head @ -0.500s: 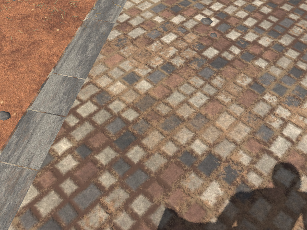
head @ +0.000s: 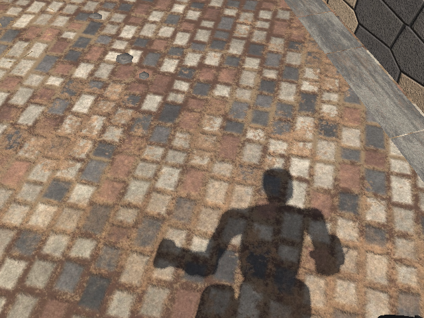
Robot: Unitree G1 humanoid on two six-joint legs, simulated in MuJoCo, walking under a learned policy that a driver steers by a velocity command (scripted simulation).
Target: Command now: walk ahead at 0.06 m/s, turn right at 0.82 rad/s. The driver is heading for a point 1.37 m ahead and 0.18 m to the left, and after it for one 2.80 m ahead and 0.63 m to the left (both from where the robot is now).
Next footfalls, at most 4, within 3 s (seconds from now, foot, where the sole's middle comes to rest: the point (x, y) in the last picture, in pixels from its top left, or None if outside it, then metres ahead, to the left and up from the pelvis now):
0.24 right None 0.04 -0.13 -0.77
0.54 left None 0.07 0.11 -0.77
2.18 right None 0.08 -0.16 -0.77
2.62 left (231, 288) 0.54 -0.03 -0.77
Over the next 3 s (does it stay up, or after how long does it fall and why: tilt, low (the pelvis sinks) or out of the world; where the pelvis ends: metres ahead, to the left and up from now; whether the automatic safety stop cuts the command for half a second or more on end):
stays up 0.69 -0.08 0.00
